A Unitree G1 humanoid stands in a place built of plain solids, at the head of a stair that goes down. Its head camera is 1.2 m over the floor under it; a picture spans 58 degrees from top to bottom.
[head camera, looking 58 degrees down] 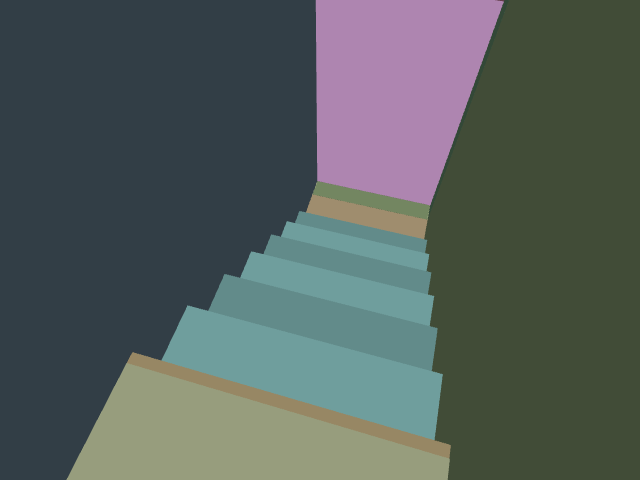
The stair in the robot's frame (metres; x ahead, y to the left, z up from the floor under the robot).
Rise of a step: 0.21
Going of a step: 0.24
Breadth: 0.89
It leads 16 degrees to the right of straight ahead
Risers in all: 7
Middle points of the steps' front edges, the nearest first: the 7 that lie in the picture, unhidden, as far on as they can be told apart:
0.26 0.10 0.00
0.49 0.03 -0.21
0.72 -0.03 -0.41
0.95 -0.09 -0.62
1.19 -0.16 -0.83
1.42 -0.22 -1.03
1.65 -0.29 -1.24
